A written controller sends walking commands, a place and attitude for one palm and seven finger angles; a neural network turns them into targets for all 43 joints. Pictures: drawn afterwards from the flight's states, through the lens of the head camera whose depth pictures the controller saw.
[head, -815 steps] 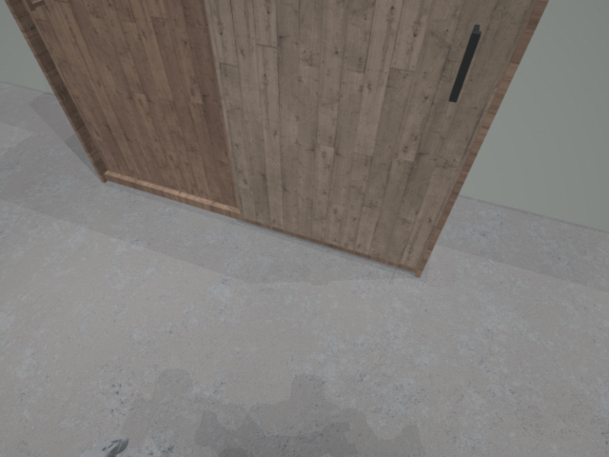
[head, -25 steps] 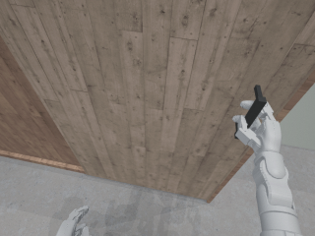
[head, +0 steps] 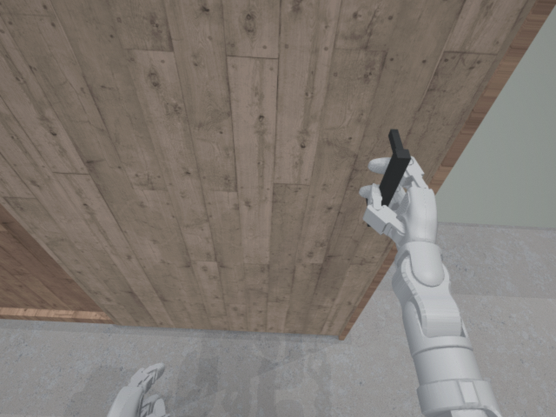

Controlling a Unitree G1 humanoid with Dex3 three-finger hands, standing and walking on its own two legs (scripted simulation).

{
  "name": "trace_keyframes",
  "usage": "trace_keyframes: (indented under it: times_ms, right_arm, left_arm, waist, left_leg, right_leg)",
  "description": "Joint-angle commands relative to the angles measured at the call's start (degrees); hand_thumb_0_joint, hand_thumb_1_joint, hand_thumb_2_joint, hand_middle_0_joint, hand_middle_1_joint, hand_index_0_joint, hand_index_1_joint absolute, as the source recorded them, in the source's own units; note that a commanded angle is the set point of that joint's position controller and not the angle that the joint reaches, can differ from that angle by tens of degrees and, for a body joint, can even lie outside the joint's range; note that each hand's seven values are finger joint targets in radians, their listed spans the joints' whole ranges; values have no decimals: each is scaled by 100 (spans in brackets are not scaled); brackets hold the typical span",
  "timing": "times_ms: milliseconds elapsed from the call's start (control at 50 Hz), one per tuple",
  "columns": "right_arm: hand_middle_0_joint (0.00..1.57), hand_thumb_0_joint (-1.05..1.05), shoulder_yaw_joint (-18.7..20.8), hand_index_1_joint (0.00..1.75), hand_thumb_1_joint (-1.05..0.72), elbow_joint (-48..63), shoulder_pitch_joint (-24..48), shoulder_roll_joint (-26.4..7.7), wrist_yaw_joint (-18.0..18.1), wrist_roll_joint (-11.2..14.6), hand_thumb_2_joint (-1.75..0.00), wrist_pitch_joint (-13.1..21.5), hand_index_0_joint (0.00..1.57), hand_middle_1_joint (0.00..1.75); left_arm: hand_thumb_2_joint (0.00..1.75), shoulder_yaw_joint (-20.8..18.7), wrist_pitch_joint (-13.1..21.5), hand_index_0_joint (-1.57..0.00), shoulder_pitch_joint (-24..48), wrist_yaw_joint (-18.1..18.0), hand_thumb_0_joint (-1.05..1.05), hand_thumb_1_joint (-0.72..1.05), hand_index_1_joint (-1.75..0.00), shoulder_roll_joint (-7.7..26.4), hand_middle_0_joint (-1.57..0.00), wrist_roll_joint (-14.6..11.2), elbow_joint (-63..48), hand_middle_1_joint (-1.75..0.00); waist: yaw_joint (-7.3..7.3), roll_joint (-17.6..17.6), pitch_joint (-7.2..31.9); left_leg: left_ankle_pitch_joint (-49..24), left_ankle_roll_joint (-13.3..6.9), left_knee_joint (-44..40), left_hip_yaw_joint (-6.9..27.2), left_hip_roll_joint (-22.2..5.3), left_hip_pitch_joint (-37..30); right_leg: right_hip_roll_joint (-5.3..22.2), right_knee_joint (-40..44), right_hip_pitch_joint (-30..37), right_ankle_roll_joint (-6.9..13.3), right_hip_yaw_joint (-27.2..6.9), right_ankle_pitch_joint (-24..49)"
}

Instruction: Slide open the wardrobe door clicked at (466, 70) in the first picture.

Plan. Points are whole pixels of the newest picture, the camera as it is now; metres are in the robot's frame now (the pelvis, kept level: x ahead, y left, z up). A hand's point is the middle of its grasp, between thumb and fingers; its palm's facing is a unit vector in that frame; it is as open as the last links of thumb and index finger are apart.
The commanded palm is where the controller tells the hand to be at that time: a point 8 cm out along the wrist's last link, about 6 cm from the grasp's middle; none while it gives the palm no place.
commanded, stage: tug the door sideways, standing still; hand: right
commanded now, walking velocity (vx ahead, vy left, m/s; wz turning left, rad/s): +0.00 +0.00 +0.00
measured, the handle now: (383, 181) +0.44 -0.14 +0.11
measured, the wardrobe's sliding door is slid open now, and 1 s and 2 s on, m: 0.00 0.00 0.16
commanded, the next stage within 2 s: step sideways, sliding the door along in 0.30 s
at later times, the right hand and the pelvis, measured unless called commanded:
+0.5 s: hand (371, 211) +0.38 -0.11 +0.11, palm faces +0.07 +0.99 -0.09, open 5.8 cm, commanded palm +0.36 -0.13 +0.11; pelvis -0.03 +0.01 +0.00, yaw +0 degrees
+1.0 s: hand (362, 206) +0.39 -0.10 +0.11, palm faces +0.25 +0.96 -0.07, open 5.8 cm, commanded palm +0.35 -0.07 +0.11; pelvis +0.00 +0.08 +0.00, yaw -5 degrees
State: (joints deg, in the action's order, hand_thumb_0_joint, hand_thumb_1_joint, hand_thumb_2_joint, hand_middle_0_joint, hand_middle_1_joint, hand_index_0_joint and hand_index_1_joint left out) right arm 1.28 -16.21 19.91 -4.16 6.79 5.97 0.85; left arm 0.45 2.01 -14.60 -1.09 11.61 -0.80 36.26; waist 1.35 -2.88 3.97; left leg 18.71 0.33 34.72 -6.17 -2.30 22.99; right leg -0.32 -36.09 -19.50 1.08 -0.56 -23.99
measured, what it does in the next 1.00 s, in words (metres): lifts its left foot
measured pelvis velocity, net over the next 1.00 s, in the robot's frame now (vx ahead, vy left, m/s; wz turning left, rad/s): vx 0.00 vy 0.08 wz -0.09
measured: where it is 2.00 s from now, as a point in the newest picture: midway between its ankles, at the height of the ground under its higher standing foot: outside the picture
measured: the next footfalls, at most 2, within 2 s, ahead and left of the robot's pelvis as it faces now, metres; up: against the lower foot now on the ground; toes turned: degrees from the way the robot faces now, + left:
left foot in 1.18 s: +0.15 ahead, +0.30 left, +0.00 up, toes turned -1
right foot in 1.34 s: +0.14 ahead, +0.07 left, +0.00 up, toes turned -11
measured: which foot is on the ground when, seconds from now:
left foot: down 0.00-0.86, up 0.88-1.00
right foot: down 0.00-1.00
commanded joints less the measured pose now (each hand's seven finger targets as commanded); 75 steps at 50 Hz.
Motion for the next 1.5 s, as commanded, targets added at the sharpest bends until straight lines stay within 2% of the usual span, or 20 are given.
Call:
trace_keyframes:
  times_ms: [0, 360, 380, 400, 440, 520, 580, 660, 720, 780, 820, 840, 880, 1100, 1140, 1200, 1280, 1320, 1340, 1480]
  right_arm:
    - [45, 0, -1301, 140, -90, 1291, 2541, 700, -457, -130, -90, 488, 45, 140]
    - [45, 0, -1479, 140, -90, 223, 3538, 950, -475, -57, -90, 826, 45, 140]
    - [45, 0, -1310, 140, -90, 3, 3806, 700, -466, -65, -90, 824, 45, 140]
    - [45, 0, 922, 140, -90, 0, 3953, -2383, -69, -345, -90, 956, 45, 140]
    - [45, 0, -457, 140, -90, 61, 3595, -622, -186, -235, -90, 969, 45, 140]
    - [45, 0, -676, 140, -90, -138, 3579, -491, -187, -183, -90, 937, 45, 140]
    - [45, 0, -870, 140, -90, 175, 3808, -339, -198, -110, -90, 889, 45, 140]
    - [45, 0, -1048, 140, -90, 382, 3565, -159, -271, -222, -90, 815, 45, 140]
    - [45, 0, -1034, 140, -90, 225, 3400, -110, -329, -249, -90, 754, 45, 140]
    - [45, 0, -1532, 140, -90, 739, 3752, 451, -373, -338, -90, 919, 45, 140]
    - [45, 0, -1598, 140, -90, 886, 3596, 473, -362, -265, -90, 1021, 45, 140]
    - [45, 0, -1724, 140, -90, 1168, 3519, 610, -399, -132, -90, 1041, 45, 140]
    - [45, 0, -1904, 140, -90, 1205, 3483, 898, -438, -86, -90, 997, 45, 140]
    - [45, 0, -1358, 140, -90, 2369, 2769, 46, -297, -236, -90, 976, 45, 140]
    - [45, 0, -1202, 140, -90, 2605, 2535, -157, -262, -364, -90, 1050, 45, 140]
    - [45, 0, -875, 140, -90, 2479, 1495, -581, -122, -480, -90, 918, 45, 140]
    - [45, 0, -1241, 140, -90, 3644, 1631, -44, 25, -375, -90, 1039, 45, 140]
    - [45, 0, -1487, 140, -90, 4109, 1205, 211, -7, -255, -90, 1099, 45, 140]
    - [45, 0, -1668, 140, -90, 4108, 1310, 369, -72, -272, -90, 1125, 45, 140]
    - [45, 0, -2004, 140, -90, 4917, 693, 454, 56, -284, -90, 910, 45, 140]
  left_arm:
    - [90, -250, 213, -20, -106, -33, 0, 90, -30, 687, -20, 23, -649, -30]
    - [90, -210, 399, -20, -185, 12, 0, 90, -30, 764, -20, -25, -491, -30]
    - [90, -201, 389, -20, -217, -17, 0, 90, -30, 821, -20, -25, -420, -30]
    - [90, -232, 183, -20, 157, -267, 0, 90, -30, 1044, -20, -62, -420, -30]
    - [90, -94, 81, -20, 468, -397, 0, 90, -30, 703, -20, -98, -531, -30]
    - [90, -113, -25, -20, 589, -553, 0, 90, -30, 780, -20, -61, -522, -30]
    - [90, -131, -94, -20, 627, -540, 0, 90, -30, 726, -20, -58, -562, -30]
    - [90, -203, -131, -20, 680, -471, 0, 90, -30, 730, -20, -84, -639, -30]
    - [90, -320, -84, -20, 841, -440, 0, 90, -30, 673, -20, -137, -654, -30]
    - [90, -180, 16, -20, 956, -399, 0, 90, -30, 425, -20, -66, -630, -30]
    - [90, -273, -40, -20, 772, -431, 0, 90, -30, 539, -20, -3, -561, -30]
    - [90, -424, -69, -20, 807, -375, 0, 90, -30, 853, -20, 33, -746, -30]
    - [90, -376, -190, -20, 1172, -172, 0, 90, -30, 673, -20, -99, -1024, -30]
    - [90, -385, 59, -20, 1113, -92, 0, 90, -30, 728, -20, -149, -1175, -30]
    - [90, -357, 155, -20, 1042, -70, 0, 90, -30, 623, -20, -205, -1131, -30]
    - [90, -356, 272, -20, 1085, -232, 0, 90, -30, 412, -20, -191, -1028, -30]
    - [90, -283, 567, -20, 1274, -328, 0, 90, -30, 373, -20, -148, -825, -30]
    - [90, -554, 554, -20, 1273, -253, 0, 90, -30, 731, -20, -132, -1075, -30]
    - [90, -600, 562, -20, 1134, -96, 0, 90, -30, 746, -20, -192, -1100, -30]
    - [90, -444, 967, -20, 997, -147, 0, 90, -30, 645, -20, -178, -1268, -30]
  waist:
    - [-625, 85, 1899]
    - [-739, 225, 1723]
    - [-802, 418, 1560]
    - [-275, 486, 1346]
    - [-432, 534, 1130]
    - [-459, -789, 813]
    - [-468, -514, 617]
    - [-405, 334, 1007]
    - [-270, 1907, 679]
    - [-412, 898, 666]
    - [-631, 419, 1298]
    - [-547, -838, 1612]
    - [-380, -132, 1238]
    - [-403, -1402, 823]
    - [-334, -673, 999]
    - [-177, 2233, 1146]
    - [-417, 1096, 1252]
    - [-218, -421, 1803]
    - [-215, -519, 2053]
    - [-396, -1117, 961]
  left_leg:
    - [-2685, -154, 96, 97, 191, -315]
    - [-1844, -210, 94, 88, 260, -41]
    - [-1816, -205, 51, 105, 260, -54]
    - [-1282, -167, -272, 525, -202, -1105]
    - [-923, -186, -313, 415, -267, -1308]
    - [23, -210, 952, 158, 251, 137]
    - [790, -287, 949, 332, 308, 632]
    - [-1845, -499, -651, 747, -43, -1640]
    - [-5232, -1294, -1002, 2363, -1335, -2752]
    - [-5249, -1047, -322, 1551, -1196, -2645]
    - [-3710, -442, 1011, 707, -573, -952]
    - [-738, 12, 2421, 522, 108, 759]
    - [1248, -119, 3688, 1218, 128, 1482]
    - [-517, 0, 262, -111, 223, -664]
    - [-2668, -23, -1121, -86, 117, -1744]
    - [-7386, -955, -428, 1925, -1559, -3092]
    - [-6468, -692, 428, 1246, -1306, -2765]
    - [-1535, 129, 1733, 416, -297, -364]
    - [1139, 66, 2905, 670, -95, 225]
    - [806, 13, 2833, 277, -157, 1147]
  right_leg:
    - [314, -6, 1348, -284, -336, 4621]
    - [141, 71, 814, -181, -356, 2823]
    - [118, 84, 628, -142, -336, 2571]
    - [439, 425, -1, 189, -395, 1623]
    - [421, 732, 179, 230, -257, 846]
    - [1414, 1167, 1339, 757, -1652, 1039]
    - [1775, 901, 2111, 1025, -1937, 2402]
    - [1121, -511, 1043, 425, -438, 3310]
    - [52, -2298, -852, -74, 77, -488]
    - [368, -690, -453, 26, 32, -255]
    - [862, 1123, 2090, 208, 12, 2410]
    - [2437, 1021, 3328, 934, -1857, 4629]
    - [3139, 1070, 3160, 1486, -2585, 4145]
    - [1963, 43, 2558, 250, 280, 5013]
    - [1344, -1058, 2169, 146, 519, 4276]
    - [248, -2614, -466, -303, 176, -1097]
    - [446, 524, 415, -128, 219, 551]
    - [2290, 960, 3066, 704, -1096, 6279]
    - [2855, 997, 3455, 1149, -1199, 7025]
    - [2131, 655, 3815, 748, 366, 6336]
